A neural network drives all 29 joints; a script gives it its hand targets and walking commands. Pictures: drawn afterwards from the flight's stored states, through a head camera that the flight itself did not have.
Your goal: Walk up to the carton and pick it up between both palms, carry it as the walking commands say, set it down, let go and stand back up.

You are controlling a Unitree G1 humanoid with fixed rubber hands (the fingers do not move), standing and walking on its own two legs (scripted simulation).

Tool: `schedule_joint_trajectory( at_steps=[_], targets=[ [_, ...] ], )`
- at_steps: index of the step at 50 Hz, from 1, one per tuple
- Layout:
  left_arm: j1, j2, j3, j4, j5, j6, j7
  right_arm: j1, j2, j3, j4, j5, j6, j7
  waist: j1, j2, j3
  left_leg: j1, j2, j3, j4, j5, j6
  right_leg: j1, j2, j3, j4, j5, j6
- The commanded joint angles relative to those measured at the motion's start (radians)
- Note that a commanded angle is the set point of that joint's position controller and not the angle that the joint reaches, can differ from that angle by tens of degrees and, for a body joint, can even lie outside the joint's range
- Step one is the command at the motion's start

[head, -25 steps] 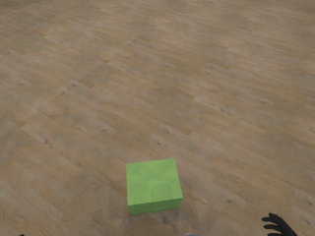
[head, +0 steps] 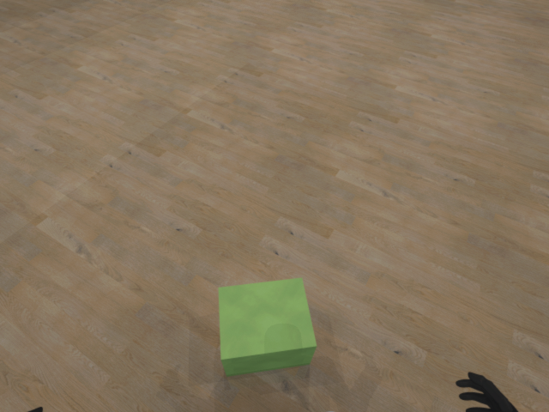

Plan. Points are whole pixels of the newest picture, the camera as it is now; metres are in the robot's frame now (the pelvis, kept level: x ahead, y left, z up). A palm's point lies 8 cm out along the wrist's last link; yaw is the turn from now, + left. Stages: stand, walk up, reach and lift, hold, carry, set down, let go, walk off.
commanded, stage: walk up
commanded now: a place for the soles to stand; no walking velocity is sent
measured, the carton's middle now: (264, 326) +0.48 +0.00 -0.64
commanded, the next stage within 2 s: reach and lift in 1.22 s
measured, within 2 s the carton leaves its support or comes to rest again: neither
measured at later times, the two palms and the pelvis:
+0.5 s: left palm out of the picture +0.11 +0.33 -0.04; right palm out of the picture +0.12 -0.33 -0.06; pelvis -0.01 -0.01 +0.00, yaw +0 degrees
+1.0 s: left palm out of the picture +0.12 +0.32 -0.05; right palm out of the picture +0.13 -0.34 -0.06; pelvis +0.00 -0.02 +0.00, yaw +0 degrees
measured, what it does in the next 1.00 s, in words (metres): stands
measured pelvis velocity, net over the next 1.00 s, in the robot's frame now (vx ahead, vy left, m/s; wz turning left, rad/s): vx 0.00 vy -0.02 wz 0.00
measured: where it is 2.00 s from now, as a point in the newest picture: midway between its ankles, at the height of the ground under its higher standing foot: outside the picture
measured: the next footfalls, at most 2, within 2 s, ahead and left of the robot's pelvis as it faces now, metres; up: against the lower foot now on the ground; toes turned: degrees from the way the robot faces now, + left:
none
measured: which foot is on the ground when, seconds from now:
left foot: down 0.00-1.00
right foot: down 0.00-1.00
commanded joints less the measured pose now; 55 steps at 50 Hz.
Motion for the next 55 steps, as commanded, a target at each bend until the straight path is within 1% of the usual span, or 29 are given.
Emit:
schedule_joint_trajectory(
  at_steps=[1,2,3,5,7,9,10,11,13,14,16,19,20,23,25,26,27,29,31,35,36,38,39,41,45,46,47,51,55],
  targets=[
    [-0.058,0.108,0.033,-0.037,0.027,0.0,-0.015,0.045,-0.248,-0.071,0.018,-0.022,-0.062,-0.018,-0.025,0.12,-0.115,0.187,0.19,-0.398,-0.378,0.033,0.133,-0.188,0.018,-0.035,0.093,0.107,-0.05],
    [-0.029,0.13,0.037,-0.02,0.023,0.001,-0.012,0.039,-0.258,-0.07,0.012,-0.022,-0.064,-0.017,0.001,0.117,-0.127,0.177,0.22,-0.377,-0.357,0.147,0.158,-0.142,0.006,-0.08,0.055,-0.014,-0.044],
    [-0.007,0.142,0.039,-0.009,0.02,-0.005,-0.012,0.011,-0.244,-0.068,0.016,-0.009,-0.06,-0.016,0.016,0.089,-0.155,0.162,0.22,-0.338,-0.286,0.282,0.167,-0.069,0.002,-0.084,-0.005,0.045,-0.032],
    [0.016,0.157,0.044,0.002,0.032,-0.019,-0.015,0.003,-0.202,-0.054,0.0,-0.008,-0.056,-0.022,0.017,0.026,-0.177,0.076,0.136,-0.192,-0.19,0.414,0.094,0.076,-0.025,0.001,-0.067,0.291,-0.072],
    [-0.009,0.186,0.049,-0.022,0.029,-0.027,-0.013,-0.01,-0.17,-0.046,-0.018,-0.002,-0.056,-0.025,0.003,-0.004,-0.184,0.048,0.038,-0.091,-0.09,0.34,0.037,0.086,-0.096,0.149,-0.104,0.391,-0.128],
    [-0.03,0.183,0.047,-0.023,0.023,-0.017,-0.014,0.008,-0.169,-0.053,0.005,-0.01,-0.052,-0.027,-0.007,-0.037,-0.175,0.084,0.014,-0.112,-0.115,0.232,0.029,0.029,-0.132,0.193,-0.081,0.417,-0.169],
    [-0.031,0.193,0.038,-0.022,0.021,-0.015,-0.011,-0.008,-0.184,-0.056,0.002,-0.014,-0.055,-0.029,-0.013,0.006,-0.163,0.11,0.024,-0.108,-0.126,0.282,0.033,0.013,-0.112,0.156,-0.063,0.422,-0.146],
    [-0.045,0.156,0.035,-0.032,0.018,-0.009,-0.016,0.04,-0.194,-0.06,0.004,-0.015,-0.06,-0.03,-0.021,-0.003,-0.188,0.133,0.075,-0.175,-0.199,0.296,0.068,-0.007,-0.077,0.069,0.0,0.394,-0.111],
    [-0.025,0.135,0.032,-0.034,0.015,0.002,-0.015,0.025,-0.237,-0.068,0.016,-0.017,-0.063,-0.029,-0.012,0.083,-0.199,0.199,0.163,-0.292,-0.267,0.311,0.137,-0.072,0.0,-0.038,0.056,0.221,-0.053],
    [-0.023,0.125,0.032,-0.011,0.015,0.0,-0.015,0.005,-0.221,-0.067,0.01,-0.016,-0.059,-0.03,0.003,0.085,-0.179,0.161,0.167,-0.275,-0.242,0.323,0.146,-0.038,-0.007,-0.044,0.024,0.173,-0.051],
    [-0.017,0.129,0.035,-0.011,0.025,-0.01,-0.016,-0.014,-0.217,-0.059,-0.002,-0.015,-0.05,-0.027,0.011,0.049,-0.122,0.009,0.13,-0.204,-0.228,0.279,0.1,0.053,-0.022,0.011,-0.032,0.226,-0.082],
    [-0.034,0.177,0.046,-0.008,0.029,-0.01,-0.022,-0.02,-0.175,-0.049,-0.001,-0.007,-0.046,-0.025,-0.007,-0.089,-0.104,-0.014,0.018,-0.117,-0.172,0.068,0.031,0.029,-0.113,0.178,-0.133,0.197,-0.155],
    [-0.053,0.174,0.052,-0.016,0.031,-0.01,-0.021,-0.007,-0.18,-0.045,0.011,-0.014,-0.048,-0.024,-0.007,-0.056,-0.114,0.013,0.015,-0.12,-0.181,0.059,0.032,-0.004,-0.119,0.195,-0.134,0.171,-0.155],
    [-0.068,0.149,0.035,-0.012,0.032,-0.002,-0.022,-0.018,-0.215,-0.059,0.022,-0.016,-0.055,-0.022,-0.012,0.017,-0.058,0.057,0.075,-0.226,-0.3,-0.081,0.073,-0.129,-0.029,0.07,-0.088,0.054,-0.092],
    [-0.037,0.142,0.036,-0.004,0.032,-0.003,-0.028,-0.011,-0.22,-0.057,0.007,-0.018,-0.056,-0.017,-0.003,0.043,-0.083,0.046,0.118,-0.265,-0.319,-0.059,0.097,-0.067,0.007,0.012,-0.089,0.01,-0.073],
    [-0.03,0.151,0.042,0.007,0.032,-0.004,-0.025,-0.011,-0.216,-0.06,0.015,-0.014,-0.049,-0.017,0.0,-0.007,-0.092,0.008,0.136,-0.266,-0.324,-0.095,0.101,-0.026,0.001,0.018,-0.103,0.006,-0.073],
    [-0.031,0.151,0.032,0.002,0.031,-0.007,-0.026,-0.043,-0.208,-0.054,0.004,-0.017,-0.048,-0.016,0.004,0.008,-0.06,-0.019,0.077,-0.21,-0.279,-0.087,0.075,-0.032,-0.02,0.062,-0.152,-0.013,-0.091],
    [-0.046,0.18,0.045,-0.005,0.036,-0.011,-0.027,-0.01,-0.174,-0.049,0.011,-0.009,-0.042,-0.015,-0.01,-0.079,-0.078,-0.018,0.031,-0.145,-0.237,-0.087,0.04,-0.016,-0.071,0.162,-0.209,-0.056,-0.121],
    [-0.065,0.173,0.036,0.01,0.035,-0.009,-0.026,-0.023,-0.177,-0.047,0.028,-0.014,-0.05,-0.016,-0.014,-0.064,-0.063,0.03,0.008,-0.137,-0.23,-0.043,0.025,-0.069,-0.099,0.187,-0.219,-0.004,-0.133],
    [-0.051,0.136,0.034,0.0,0.026,-0.003,-0.028,-0.003,-0.216,-0.055,0.031,-0.015,-0.057,-0.018,-0.005,0.043,-0.116,0.071,0.113,-0.245,-0.308,0.015,0.084,-0.052,-0.001,0.005,-0.076,0.079,-0.068],
    [-0.027,0.135,0.028,-0.005,0.027,-0.011,-0.025,0.0,-0.208,-0.054,0.027,-0.011,-0.058,-0.02,0.007,-0.014,-0.131,0.069,0.116,-0.218,-0.247,0.161,0.094,-0.015,-0.019,0.015,-0.079,0.17,-0.07],
    [-0.029,0.172,0.044,-0.007,0.033,-0.014,-0.02,-0.01,-0.19,-0.051,0.009,-0.011,-0.059,-0.018,0.012,-0.068,-0.133,0.021,0.035,-0.126,-0.151,0.243,0.043,0.031,-0.065,0.11,-0.131,0.245,-0.107],
    [-0.044,0.18,0.042,-0.002,0.031,-0.014,-0.02,0.013,-0.184,-0.051,0.017,-0.006,-0.055,-0.017,-0.018,-0.083,-0.162,0.048,0.014,-0.112,-0.149,0.188,0.034,0.033,-0.088,0.144,-0.149,0.237,-0.119],
    [-0.05,0.16,0.035,-0.014,0.024,-0.01,-0.021,0.001,-0.184,-0.053,0.025,-0.014,-0.059,-0.024,-0.009,-0.01,-0.146,0.099,0.031,-0.129,-0.184,0.22,0.041,-0.021,-0.089,0.139,-0.104,0.292,-0.126],
    [-0.063,0.153,0.027,-0.022,0.031,-0.009,-0.021,0.007,-0.201,-0.06,0.017,-0.013,-0.056,-0.024,-0.017,-0.012,-0.171,0.112,0.076,-0.167,-0.191,0.211,0.076,-0.03,-0.046,0.066,-0.087,0.218,-0.093],
    [-0.041,0.138,0.026,-0.007,0.023,-0.009,-0.021,0.002,-0.205,-0.061,0.026,-0.015,-0.054,-0.026,-0.005,0.041,-0.13,0.074,0.059,-0.15,-0.185,0.206,0.063,-0.035,-0.034,0.061,-0.083,0.219,-0.098],
    [-0.051,0.15,0.031,-0.02,0.026,-0.004,-0.022,-0.003,-0.205,-0.059,0.014,-0.012,-0.054,-0.024,-0.005,-0.006,-0.141,0.073,0.065,-0.168,-0.209,0.186,0.076,-0.022,-0.032,0.043,-0.074,0.208,-0.088],
    [-0.029,0.143,0.037,-0.014,0.025,-0.007,-0.023,-0.008,-0.201,-0.047,0.014,-0.016,-0.054,-0.023,0.012,0.07,-0.149,0.061,0.088,-0.181,-0.233,0.168,0.077,-0.008,-0.029,0.03,-0.075,0.159,-0.086],
    [-0.04,0.158,0.035,-0.012,0.03,0.001,-0.026,-0.012,-0.2,-0.055,0.003,-0.014,-0.052,-0.024,-0.011,-0.005,-0.131,0.064,0.045,-0.149,-0.213,0.121,0.07,-0.02,-0.045,0.062,-0.112,0.168,-0.093]
  ],
)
